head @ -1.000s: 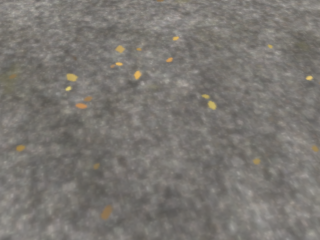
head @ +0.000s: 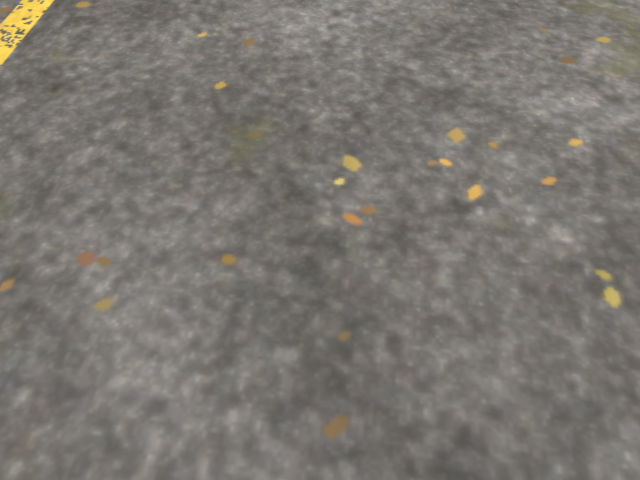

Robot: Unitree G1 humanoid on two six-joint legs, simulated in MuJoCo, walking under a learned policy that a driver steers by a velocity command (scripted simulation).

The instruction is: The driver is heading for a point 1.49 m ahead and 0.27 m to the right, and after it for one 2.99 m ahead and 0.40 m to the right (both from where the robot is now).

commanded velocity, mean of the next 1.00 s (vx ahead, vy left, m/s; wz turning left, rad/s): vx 0.07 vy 0.00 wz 0.02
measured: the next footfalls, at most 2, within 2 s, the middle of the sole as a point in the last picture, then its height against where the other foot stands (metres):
left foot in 1.46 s outside the picture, level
right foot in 2.00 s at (402, 366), level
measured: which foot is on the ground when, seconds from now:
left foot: down 0.00-0.98, up 1.00-1.00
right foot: down 0.00-1.00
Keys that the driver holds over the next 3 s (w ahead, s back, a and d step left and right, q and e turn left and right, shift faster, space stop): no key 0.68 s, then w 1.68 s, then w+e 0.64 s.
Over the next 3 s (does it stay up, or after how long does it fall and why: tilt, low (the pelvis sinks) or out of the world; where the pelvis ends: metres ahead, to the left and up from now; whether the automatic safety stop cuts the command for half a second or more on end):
stays up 1.13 -0.08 -0.01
